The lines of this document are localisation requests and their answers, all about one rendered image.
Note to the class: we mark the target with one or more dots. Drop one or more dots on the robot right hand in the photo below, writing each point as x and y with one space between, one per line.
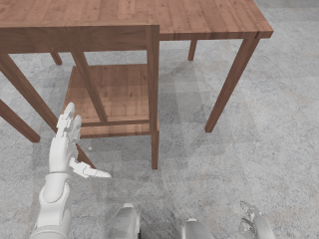
259 228

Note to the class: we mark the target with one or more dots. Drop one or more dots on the left robot forearm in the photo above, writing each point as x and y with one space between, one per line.
56 198

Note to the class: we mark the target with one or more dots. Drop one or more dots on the robot thigh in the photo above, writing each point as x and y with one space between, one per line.
126 224
194 230

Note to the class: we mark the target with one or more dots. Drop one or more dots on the robot left thigh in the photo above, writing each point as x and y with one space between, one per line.
126 224

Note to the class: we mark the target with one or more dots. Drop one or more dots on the robot left hand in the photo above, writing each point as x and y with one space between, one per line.
63 146

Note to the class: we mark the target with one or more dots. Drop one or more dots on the table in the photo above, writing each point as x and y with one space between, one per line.
179 20

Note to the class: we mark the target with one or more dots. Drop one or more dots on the chair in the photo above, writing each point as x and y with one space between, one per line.
112 100

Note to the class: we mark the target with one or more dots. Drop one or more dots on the robot right thigh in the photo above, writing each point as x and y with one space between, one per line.
194 230

